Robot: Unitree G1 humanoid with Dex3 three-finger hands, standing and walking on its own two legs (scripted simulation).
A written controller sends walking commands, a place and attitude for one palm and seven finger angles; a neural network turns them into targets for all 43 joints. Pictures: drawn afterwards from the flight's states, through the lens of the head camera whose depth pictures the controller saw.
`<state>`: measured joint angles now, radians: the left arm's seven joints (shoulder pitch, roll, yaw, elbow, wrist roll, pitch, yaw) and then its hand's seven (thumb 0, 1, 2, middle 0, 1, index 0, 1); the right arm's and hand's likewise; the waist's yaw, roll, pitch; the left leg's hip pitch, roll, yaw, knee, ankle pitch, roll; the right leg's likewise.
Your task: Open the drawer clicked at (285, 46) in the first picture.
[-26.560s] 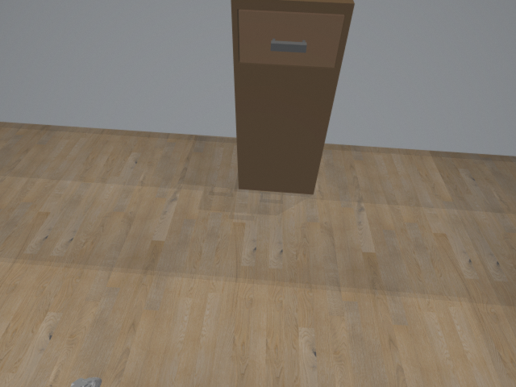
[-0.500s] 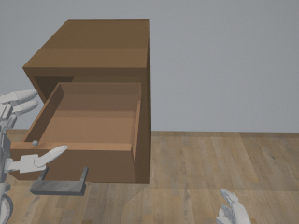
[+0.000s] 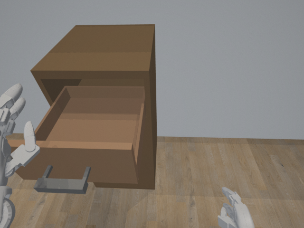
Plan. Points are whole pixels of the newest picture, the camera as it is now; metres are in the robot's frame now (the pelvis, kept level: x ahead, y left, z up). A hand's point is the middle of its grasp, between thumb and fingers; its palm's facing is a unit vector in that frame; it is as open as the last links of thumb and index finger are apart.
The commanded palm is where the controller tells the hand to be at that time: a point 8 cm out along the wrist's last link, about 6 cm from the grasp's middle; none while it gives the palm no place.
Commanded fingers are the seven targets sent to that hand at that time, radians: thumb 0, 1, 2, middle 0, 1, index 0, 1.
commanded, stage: draw the hand back to the body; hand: left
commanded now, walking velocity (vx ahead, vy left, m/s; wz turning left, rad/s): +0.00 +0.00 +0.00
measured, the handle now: (65, 177) +0.22 +0.27 +0.02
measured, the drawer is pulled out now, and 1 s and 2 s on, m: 0.29 0.29 0.29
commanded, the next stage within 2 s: step back with the hand held close in 0.02 s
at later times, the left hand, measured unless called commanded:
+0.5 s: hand (28, 157) +0.17 +0.25 +0.20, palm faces +0.35 -0.75 -0.55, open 7.4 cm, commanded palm +0.10 +0.30 +0.22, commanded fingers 0.00 0.90 0.90 -0.20 -0.30 -0.20 -0.30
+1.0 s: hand out of the picture +0.10 +0.26 +0.21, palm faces +0.44 -0.77 -0.46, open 7.4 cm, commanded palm +0.03 +0.31 +0.22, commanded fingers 0.00 0.90 0.90 -0.20 -0.30 -0.20 -0.30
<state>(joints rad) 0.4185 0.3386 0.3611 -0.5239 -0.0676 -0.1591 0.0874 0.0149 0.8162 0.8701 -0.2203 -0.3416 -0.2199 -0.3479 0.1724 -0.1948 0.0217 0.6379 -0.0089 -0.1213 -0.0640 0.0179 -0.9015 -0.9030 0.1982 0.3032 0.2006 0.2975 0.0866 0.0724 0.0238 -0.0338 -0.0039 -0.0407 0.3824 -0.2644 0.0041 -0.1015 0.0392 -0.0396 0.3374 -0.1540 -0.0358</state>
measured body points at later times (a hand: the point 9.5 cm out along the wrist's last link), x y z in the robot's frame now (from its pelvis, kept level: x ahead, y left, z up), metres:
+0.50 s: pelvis -0.03 +0.02 -0.01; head +0.00 +0.01 +0.44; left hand +0.14 +0.29 +0.23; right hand +0.15 -0.23 -0.09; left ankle -0.03 +0.12 -0.75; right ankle +0.03 -0.10 -0.75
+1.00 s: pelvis -0.10 +0.03 -0.03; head -0.08 +0.04 +0.42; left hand +0.08 +0.30 +0.23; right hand +0.07 -0.22 -0.10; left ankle -0.03 +0.12 -0.75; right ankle +0.02 -0.10 -0.74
